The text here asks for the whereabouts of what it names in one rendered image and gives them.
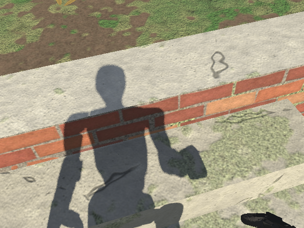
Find right robot hand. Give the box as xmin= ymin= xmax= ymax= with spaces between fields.
xmin=240 ymin=212 xmax=296 ymax=228

